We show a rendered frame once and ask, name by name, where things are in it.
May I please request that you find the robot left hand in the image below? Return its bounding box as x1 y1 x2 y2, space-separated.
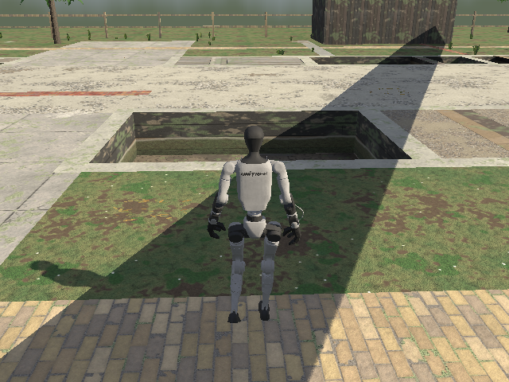
207 222 226 239

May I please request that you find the robot left forearm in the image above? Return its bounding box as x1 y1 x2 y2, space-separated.
208 192 224 224

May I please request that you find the robot right forearm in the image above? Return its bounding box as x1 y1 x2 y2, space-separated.
284 193 299 228

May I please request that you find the humanoid robot head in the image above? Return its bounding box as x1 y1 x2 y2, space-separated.
240 126 268 164

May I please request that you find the robot right hand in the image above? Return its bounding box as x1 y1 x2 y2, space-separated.
282 226 301 245

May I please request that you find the robot right upper arm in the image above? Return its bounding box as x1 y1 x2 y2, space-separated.
270 160 292 205

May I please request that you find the right robot shin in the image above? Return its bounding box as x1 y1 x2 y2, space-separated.
262 260 274 310

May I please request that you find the robot left upper arm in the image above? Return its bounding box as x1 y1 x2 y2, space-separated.
216 160 238 205

